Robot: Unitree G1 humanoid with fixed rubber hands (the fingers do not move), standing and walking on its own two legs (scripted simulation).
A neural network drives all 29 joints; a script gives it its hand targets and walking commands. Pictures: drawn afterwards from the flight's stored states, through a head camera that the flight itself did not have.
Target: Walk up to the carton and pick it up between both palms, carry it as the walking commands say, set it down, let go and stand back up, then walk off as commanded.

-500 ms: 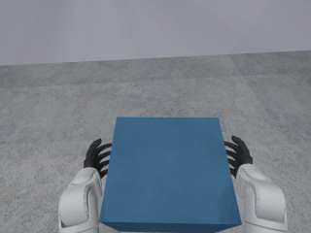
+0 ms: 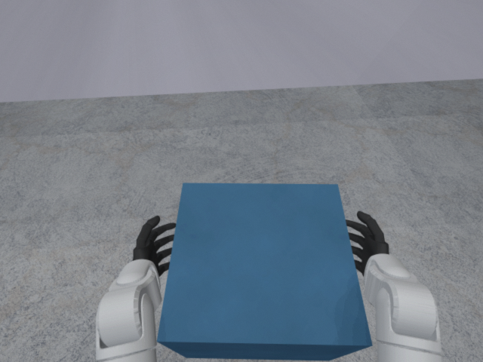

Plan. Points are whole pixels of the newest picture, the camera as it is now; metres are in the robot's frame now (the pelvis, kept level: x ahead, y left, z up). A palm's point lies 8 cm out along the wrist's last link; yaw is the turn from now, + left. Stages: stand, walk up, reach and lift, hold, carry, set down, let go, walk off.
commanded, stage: carry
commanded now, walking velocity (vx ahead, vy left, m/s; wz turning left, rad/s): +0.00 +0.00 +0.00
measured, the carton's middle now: (258, 275) +0.27 +0.00 +0.00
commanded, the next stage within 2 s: none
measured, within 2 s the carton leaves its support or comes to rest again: neither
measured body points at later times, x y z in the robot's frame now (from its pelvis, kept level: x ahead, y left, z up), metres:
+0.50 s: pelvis +0.00 -0.01 +0.00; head -0.01 -0.01 +0.45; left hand +0.27 +0.17 +0.06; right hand +0.27 -0.19 +0.06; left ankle -0.02 +0.10 -0.74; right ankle +0.01 -0.10 -0.74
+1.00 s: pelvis +0.00 -0.01 +0.00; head -0.01 -0.01 +0.45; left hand +0.25 +0.16 +0.09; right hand +0.26 -0.19 +0.09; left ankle -0.02 +0.11 -0.74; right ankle +0.01 -0.10 -0.74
